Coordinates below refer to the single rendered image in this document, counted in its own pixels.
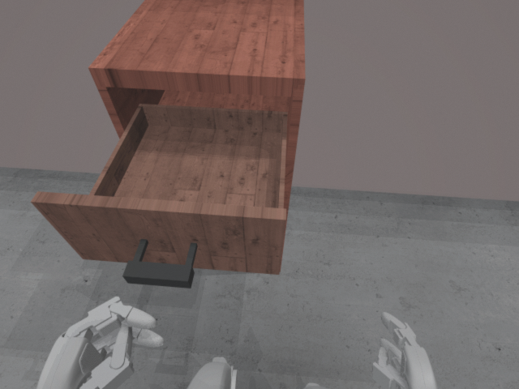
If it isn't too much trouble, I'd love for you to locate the robot left shin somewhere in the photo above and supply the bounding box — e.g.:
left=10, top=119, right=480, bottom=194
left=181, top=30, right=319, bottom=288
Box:
left=212, top=357, right=228, bottom=364

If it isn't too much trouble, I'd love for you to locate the left robot thigh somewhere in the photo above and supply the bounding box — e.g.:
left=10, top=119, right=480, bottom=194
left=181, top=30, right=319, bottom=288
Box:
left=187, top=362, right=238, bottom=389

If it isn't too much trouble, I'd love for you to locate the drawer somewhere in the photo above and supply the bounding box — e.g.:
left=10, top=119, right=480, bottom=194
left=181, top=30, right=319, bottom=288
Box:
left=31, top=104, right=288, bottom=275

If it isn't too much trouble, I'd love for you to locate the robot right hand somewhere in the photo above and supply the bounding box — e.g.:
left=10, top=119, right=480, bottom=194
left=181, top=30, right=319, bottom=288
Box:
left=372, top=312, right=438, bottom=389

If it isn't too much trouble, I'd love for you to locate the handle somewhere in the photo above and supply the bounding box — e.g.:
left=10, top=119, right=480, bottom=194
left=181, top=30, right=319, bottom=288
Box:
left=122, top=239, right=198, bottom=289

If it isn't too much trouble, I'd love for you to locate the cabinet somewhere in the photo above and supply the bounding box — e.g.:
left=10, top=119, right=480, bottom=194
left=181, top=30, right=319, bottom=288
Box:
left=88, top=0, right=306, bottom=272

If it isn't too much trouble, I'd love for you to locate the robot left hand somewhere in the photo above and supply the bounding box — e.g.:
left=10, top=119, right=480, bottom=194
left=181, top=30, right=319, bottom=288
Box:
left=36, top=297, right=165, bottom=389

